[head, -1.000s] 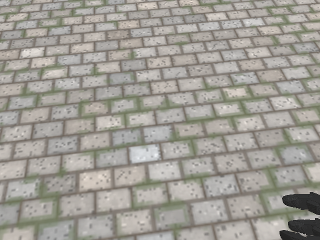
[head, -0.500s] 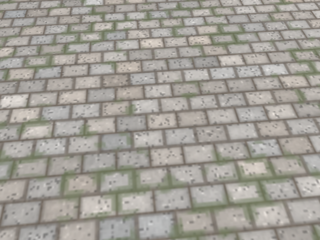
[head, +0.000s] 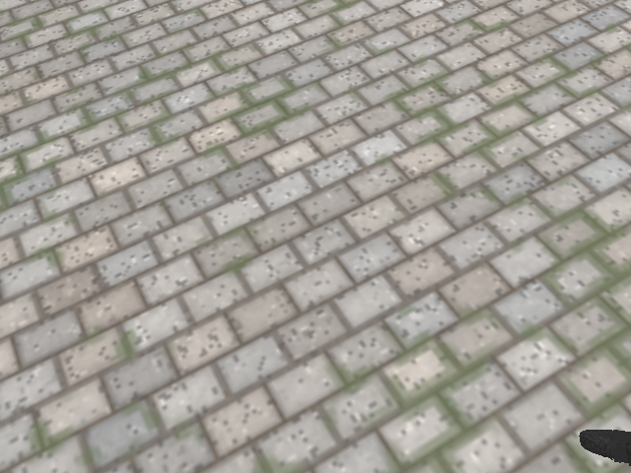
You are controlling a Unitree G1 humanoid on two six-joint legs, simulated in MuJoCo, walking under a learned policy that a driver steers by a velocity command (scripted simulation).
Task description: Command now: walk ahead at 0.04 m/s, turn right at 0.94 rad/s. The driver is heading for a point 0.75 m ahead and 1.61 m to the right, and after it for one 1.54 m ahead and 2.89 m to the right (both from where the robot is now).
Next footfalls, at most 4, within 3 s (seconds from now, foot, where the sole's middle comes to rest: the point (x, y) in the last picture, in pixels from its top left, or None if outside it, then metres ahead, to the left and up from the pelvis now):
0.10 left None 0.18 0.14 -0.78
0.58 right None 0.03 -0.10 -0.78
1.00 left None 0.21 0.07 -0.78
1.38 right None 0.01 -0.13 -0.78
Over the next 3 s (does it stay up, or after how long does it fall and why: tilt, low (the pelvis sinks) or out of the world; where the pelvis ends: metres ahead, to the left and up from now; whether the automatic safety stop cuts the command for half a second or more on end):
stays up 0.56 -1.08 -0.01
